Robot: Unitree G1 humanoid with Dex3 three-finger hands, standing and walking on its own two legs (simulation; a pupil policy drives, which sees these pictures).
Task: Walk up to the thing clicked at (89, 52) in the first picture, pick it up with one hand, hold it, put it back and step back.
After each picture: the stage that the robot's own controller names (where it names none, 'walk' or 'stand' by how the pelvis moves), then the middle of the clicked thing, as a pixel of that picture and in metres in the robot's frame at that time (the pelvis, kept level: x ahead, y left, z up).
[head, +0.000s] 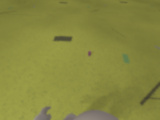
stand; (89, 53) +1.38 +0.03 -0.72
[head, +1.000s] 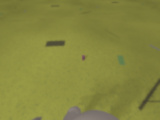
walk; (83, 57) +1.23 +0.24 -0.72
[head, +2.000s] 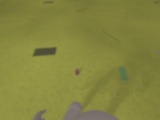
walk; (77, 72) +0.77 +0.27 -0.71
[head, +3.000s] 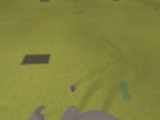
walk; (72, 88) +0.48 +0.21 -0.69
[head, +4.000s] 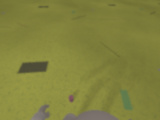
stand; (71, 98) +0.38 +0.20 -0.72
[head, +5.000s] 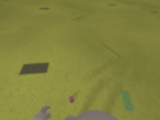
stand; (71, 99) +0.37 +0.21 -0.72
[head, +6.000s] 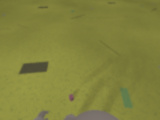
stand; (71, 97) +0.38 +0.22 -0.72
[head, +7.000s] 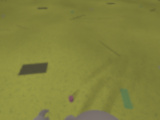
stand; (71, 99) +0.37 +0.23 -0.73
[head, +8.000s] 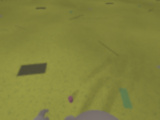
stand; (70, 99) +0.37 +0.23 -0.73
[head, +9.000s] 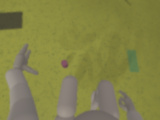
go down; (64, 64) +0.43 +0.23 -0.40
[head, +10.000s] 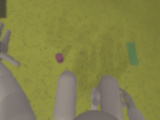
go down; (59, 58) +0.45 +0.25 -0.30
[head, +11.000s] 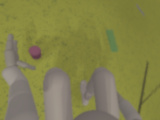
close in; (35, 53) +0.43 +0.29 -0.23
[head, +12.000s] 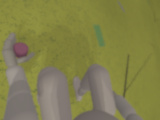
close; (21, 51) +0.43 +0.30 -0.22
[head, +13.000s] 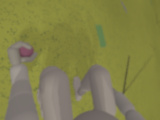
lift; (26, 52) +0.41 +0.28 -0.23
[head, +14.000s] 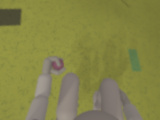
lift; (58, 66) +0.34 +0.24 -0.08
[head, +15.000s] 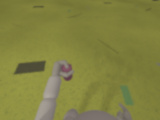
hold; (67, 72) +0.34 +0.17 +0.05
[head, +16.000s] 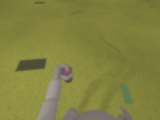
hold; (67, 75) +0.33 +0.17 +0.01
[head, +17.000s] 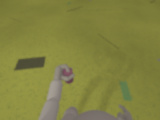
hold; (68, 75) +0.33 +0.16 -0.01
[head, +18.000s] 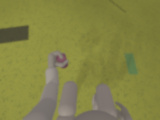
crouch; (62, 61) +0.42 +0.20 -0.10
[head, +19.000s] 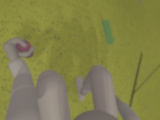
lower; (25, 49) +0.44 +0.28 -0.23
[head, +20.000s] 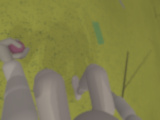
lower; (18, 50) +0.43 +0.30 -0.23
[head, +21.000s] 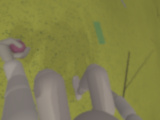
lower; (19, 50) +0.43 +0.30 -0.23
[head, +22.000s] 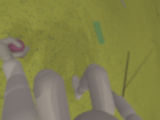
lower; (18, 49) +0.44 +0.30 -0.23
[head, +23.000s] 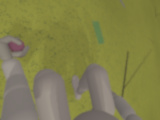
loosen; (18, 49) +0.44 +0.30 -0.23
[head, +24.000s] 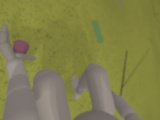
withdraw; (20, 49) +0.43 +0.28 -0.23
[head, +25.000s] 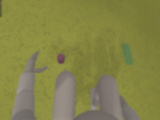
walk; (60, 59) +0.45 +0.24 -0.29
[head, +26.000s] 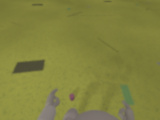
stand; (71, 97) +0.39 +0.18 -0.65
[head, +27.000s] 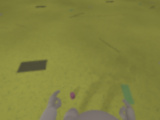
stand; (72, 95) +0.41 +0.20 -0.66
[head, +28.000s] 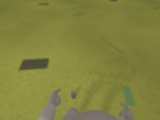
stand; (73, 95) +0.40 +0.19 -0.67
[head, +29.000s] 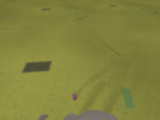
walk; (74, 97) +0.42 +0.18 -0.72
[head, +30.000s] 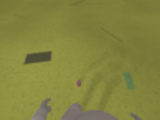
walk; (79, 83) +0.50 +0.16 -0.71
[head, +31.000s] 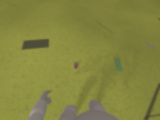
walk; (75, 65) +0.79 +0.16 -0.70
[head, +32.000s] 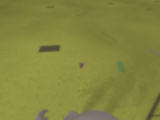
stand; (81, 65) +1.02 +0.20 -0.70
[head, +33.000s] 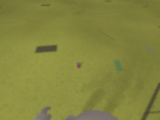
stand; (78, 65) +1.00 +0.22 -0.73
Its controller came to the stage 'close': yes
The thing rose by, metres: 0.71
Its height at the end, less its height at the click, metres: +0.00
